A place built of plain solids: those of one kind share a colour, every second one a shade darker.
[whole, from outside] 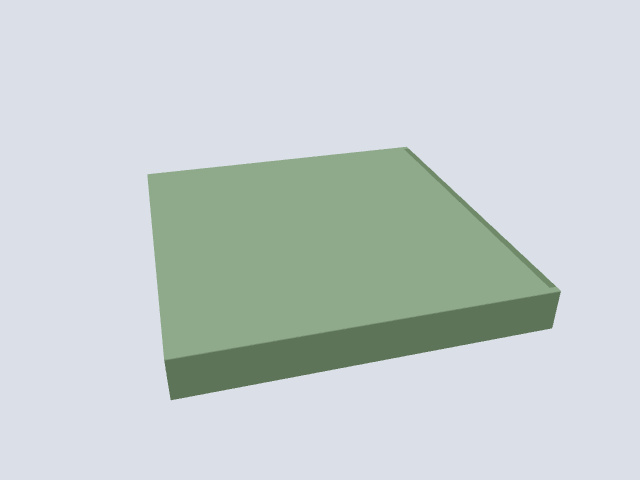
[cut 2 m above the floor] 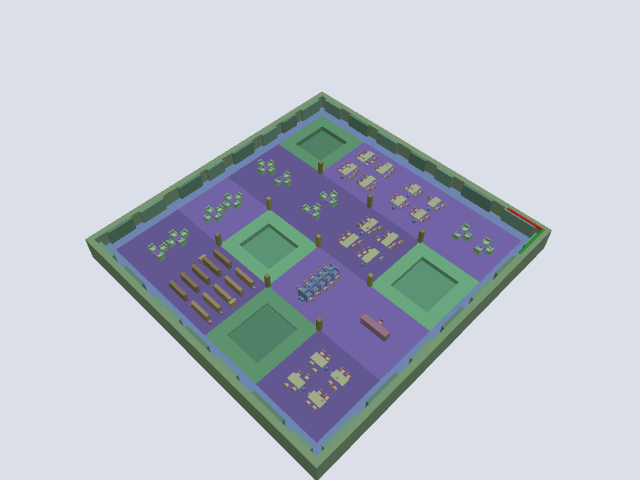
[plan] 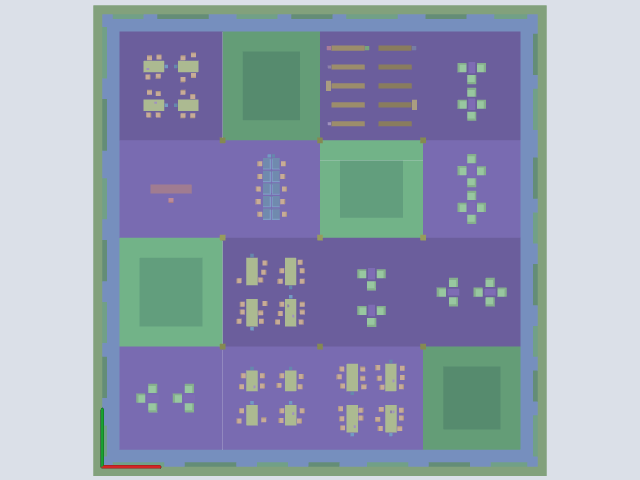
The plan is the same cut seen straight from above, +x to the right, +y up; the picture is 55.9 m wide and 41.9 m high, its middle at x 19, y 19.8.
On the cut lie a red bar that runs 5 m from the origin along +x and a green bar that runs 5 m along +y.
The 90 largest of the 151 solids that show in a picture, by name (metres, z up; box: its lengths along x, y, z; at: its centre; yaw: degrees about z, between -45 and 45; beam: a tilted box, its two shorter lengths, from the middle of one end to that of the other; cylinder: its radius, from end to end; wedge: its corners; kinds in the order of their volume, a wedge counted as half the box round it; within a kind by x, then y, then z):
{
 "floor_bay_1": {"box": [9.0, 9.0, 1.5], "at": [6.0, 6.0, -0.75]},
 "floor_bay_2": {"box": [9.0, 8.5, 1.5], "at": [6.0, 24.25, -0.75]},
 "floor_bay_3": {"box": [9.0, 9.5, 1.5], "at": [6.0, 33.25, -0.75]},
 "floor_bay_4": {"box": [8.5, 9.0, 1.5], "at": [14.75, 6.0, -0.75]},
 "floor_bay_5": {"box": [8.5, 9.5, 1.5], "at": [14.75, 15.25, -0.75]},
 "floor_bay_6": {"box": [8.5, 8.5, 1.5], "at": [14.75, 24.25, -0.75]},
 "floor_bay_7": {"box": [9.0, 9.0, 1.5], "at": [23.5, 6.0, -0.75]},
 "floor_bay_8": {"box": [9.0, 9.5, 1.5], "at": [23.5, 15.25, -0.75]},
 "floor_bay_9": {"box": [9.0, 9.5, 1.5], "at": [23.5, 33.25, -0.75]},
 "floor_bay_10": {"box": [8.5, 9.5, 1.5], "at": [32.25, 15.25, -0.75]},
 "floor_bay_11": {"box": [8.5, 8.5, 1.5], "at": [32.25, 24.25, -0.75]},
 "floor_bay_12": {"box": [8.5, 9.5, 1.5], "at": [32.25, 33.25, -0.75]},
 "wall_1": {"box": [0.8, 39.5, 4.8], "at": [-0.4, 19.75, 0.9]},
 "wall_2": {"box": [39.6, 0.8, 4.8], "at": [19.0, -0.4, 0.9]},
 "wall_3": {"box": [39.6, 0.8, 4.8], "at": [19.0, 39.9, 0.9]},
 "wall_4": {"box": [0.8, 39.5, 4.8], "at": [38.4, 19.75, 0.9]},
 "floor_aisle_1": {"box": [1.5, 36.5, 1.5], "at": [0.75, 19.75, -0.75]},
 "floor_aisle_2": {"box": [38.0, 1.5, 1.5], "at": [19.0, 0.75, -0.75]},
 "floor_aisle_3": {"box": [38.0, 1.5, 1.5], "at": [19.0, 38.75, -0.75]},
 "floor_aisle_4": {"box": [1.5, 36.5, 1.5], "at": [37.25, 19.75, -0.75]},
 "floor_rim_1": {"box": [1.75, 6.0, 1.5], "at": [2.37, 15.25, -0.75]},
 "floor_rim_2": {"box": [9.0, 1.75, 1.5], "at": [6.0, 11.37, -0.75]},
 "floor_rim_3": {"box": [9.0, 1.75, 1.5], "at": [6.0, 19.13, -0.75]},
 "floor_rim_4": {"box": [1.75, 6.0, 1.5], "at": [9.63, 15.25, -0.75]},
 "floor_rim_5": {"box": [1.75, 6.0, 1.5], "at": [11.37, 33.25, -0.75]},
 "floor_rim_6": {"box": [8.5, 1.75, 1.5], "at": [14.75, 29.37, -0.75]},
 "floor_rim_7": {"box": [8.5, 1.75, 1.5], "at": [14.75, 37.13, -0.75]},
 "floor_rim_8": {"box": [1.75, 6.0, 1.5], "at": [18.13, 33.25, -0.75]},
 "floor_rim_9": {"box": [1.75, 5.0, 1.5], "at": [19.87, 24.25, -0.75]},
 "floor_rim_10": {"box": [9.0, 1.75, 1.5], "at": [23.5, 20.87, -0.75]},
 "floor_rim_11": {"box": [9.0, 1.75, 1.5], "at": [23.5, 27.63, -0.75]},
 "floor_rim_12": {"box": [1.75, 5.0, 1.5], "at": [27.13, 24.25, -0.75]},
 "floor_rim_13": {"box": [1.75, 5.5, 1.5], "at": [28.87, 6.0, -0.75]},
 "floor_rim_14": {"box": [8.5, 1.75, 1.5], "at": [32.25, 2.37, -0.75]},
 "floor_rim_15": {"box": [8.5, 1.75, 1.5], "at": [32.25, 9.63, -0.75]},
 "floor_rim_16": {"box": [1.75, 5.5, 1.5], "at": [35.63, 6.0, -0.75]},
 "ceil_hall_1": {"box": [39.6, 41.1, 0.1], "at": [19.0, 19.75, 3.25]},
 "floor_well_1": {"box": [5.5, 6.0, 0.84], "at": [6.0, 15.25, -1.08]},
 "floor_well_2": {"box": [5.0, 6.0, 1.32], "at": [14.75, 33.25, -0.84]},
 "floor_well_3": {"box": [5.5, 5.0, 0.74], "at": [23.5, 24.25, -1.13]},
 "floor_well_4": {"box": [5.0, 5.5, 0.74], "at": [32.25, 6.0, -1.13]},
 "wallshelf_1": {"box": [0.4, 2.7, 2.1], "at": [0.2, 2.25, 1.05]},
 "wallshelf_2": {"box": [0.4, 3.6, 2.1], "at": [0.2, 7.8, 1.05]},
 "wallshelf_3": {"box": [0.4, 3.6, 2.1], "at": [0.2, 12.6, 1.05]},
 "wallshelf_4": {"box": [0.4, 3.6, 2.1], "at": [0.2, 18.0, 1.05]},
 "wallshelf_5": {"box": [0.4, 3.6, 2.1], "at": [0.2, 23.4, 1.05]},
 "wallshelf_6": {"box": [0.4, 4.5, 2.1], "at": [0.2, 29.85, 1.05]},
 "wallshelf_7": {"box": [0.4, 4.5, 2.1], "at": [0.2, 36.15, 1.05]},
 "wallshelf_8": {"box": [2.7, 0.4, 2.1], "at": [2.25, 39.3, 1.05]},
 "wallshelf_9": {"box": [4.5, 0.4, 2.1], "at": [3.15, 0.2, 1.05]},
 "wallshelf_10": {"box": [4.5, 0.4, 2.1], "at": [7.05, 39.3, 1.05]},
 "wallshelf_11": {"box": [4.5, 0.4, 2.1], "at": [9.45, 0.2, 1.05]},
 "wallshelf_12": {"box": [3.6, 0.4, 2.1], "at": [13.5, 39.3, 1.05]},
 "wallshelf_13": {"box": [2.7, 0.4, 2.1], "at": [14.85, 0.2, 1.05]},
 "wallshelf_14": {"box": [3.6, 0.4, 2.1], "at": [18.3, 39.3, 1.05]},
 "wallshelf_15": {"box": [2.7, 0.4, 2.1], "at": [19.35, 0.2, 1.05]},
 "wallshelf_16": {"box": [4.5, 0.4, 2.1], "at": [23.55, 39.3, 1.05]},
 "wallshelf_17": {"box": [3.6, 0.4, 2.1], "at": [24.9, 0.2, 1.05]},
 "wallshelf_18": {"box": [3.6, 0.4, 2.1], "at": [30.0, 39.3, 1.05]},
 "wallshelf_19": {"box": [3.6, 0.4, 2.1], "at": [30.3, 0.2, 1.05]},
 "wallshelf_20": {"box": [3.2, 0.4, 2.1], "at": [35.5, 0.2, 1.05]},
 "wallshelf_21": {"box": [2.9, 0.4, 2.1], "at": [35.65, 39.3, 1.05]},
 "wallshelf_22": {"box": [0.4, 3.6, 2.1], "at": [37.8, 2.7, 1.05]},
 "wallshelf_23": {"box": [0.4, 2.7, 2.1], "at": [37.8, 7.05, 1.05]},
 "wallshelf_24": {"box": [0.4, 2.7, 2.1], "at": [37.8, 10.95, 1.05]},
 "wallshelf_25": {"box": [0.4, 3.6, 2.1], "at": [37.8, 15.9, 1.05]},
 "wallshelf_26": {"box": [0.4, 2.7, 2.1], "at": [37.8, 20.85, 1.05]},
 "wallshelf_27": {"box": [0.4, 3.6, 2.1], "at": [37.8, 25.2, 1.05]},
 "wallshelf_28": {"box": [0.4, 3.6, 2.1], "at": [37.8, 31.2, 1.05]},
 "wallshelf_29": {"box": [0.4, 3.6, 2.1], "at": [37.8, 36.0, 1.05]},
 "range_1": {"box": [2.9, 0.45, 1.2], "at": [21.45, 29.95, 0.6]},
 "range_2": {"box": [2.9, 0.45, 1.2], "at": [21.45, 31.6, 0.6]},
 "range_3": {"box": [2.9, 0.45, 1.2], "at": [21.45, 33.25, 0.6]},
 "range_4": {"box": [2.9, 0.45, 1.2], "at": [21.45, 34.9, 0.6]},
 "range_5": {"box": [2.9, 0.45, 1.2], "at": [21.45, 36.55, 0.6]},
 "range_6": {"box": [2.9, 0.45, 1.2], "at": [25.55, 29.95, 0.6]},
 "range_7": {"box": [2.9, 0.45, 1.2], "at": [25.55, 31.6, 0.6]},
 "range_8": {"box": [2.9, 0.45, 1.2], "at": [25.55, 33.25, 0.6]},
 "range_9": {"box": [2.9, 0.45, 1.2], "at": [25.55, 34.9, 0.6]},
 "range_10": {"box": [2.9, 0.45, 1.2], "at": [25.55, 36.55, 0.6]},
 "wall_column_1": {"box": [0.5, 0.5, 3.3], "at": [10.5, 10.5, 1.55]},
 "wall_column_2": {"box": [0.5, 0.5, 3.3], "at": [10.5, 20.0, 1.55]},
 "wall_column_3": {"box": [0.5, 0.5, 3.3], "at": [10.5, 28.5, 1.55]},
 "wall_column_4": {"box": [0.5, 0.5, 3.3], "at": [19.0, 10.5, 1.55]},
 "wall_column_5": {"box": [0.5, 0.5, 3.3], "at": [19.0, 20.0, 1.55]},
 "wall_column_6": {"box": [0.5, 0.5, 3.3], "at": [19.0, 28.5, 1.55]},
 "wall_column_7": {"box": [0.5, 0.5, 3.3], "at": [28.0, 10.5, 1.55]},
 "wall_column_8": {"box": [0.5, 0.5, 3.3], "at": [28.0, 20.0, 1.55]},
 "wall_column_9": {"box": [0.5, 0.5, 3.3], "at": [28.0, 28.5, 1.55]},
 "desk_counter_1": {"box": [3.6, 0.8, 1.05], "at": [6.0, 24.25, 0.53]}
}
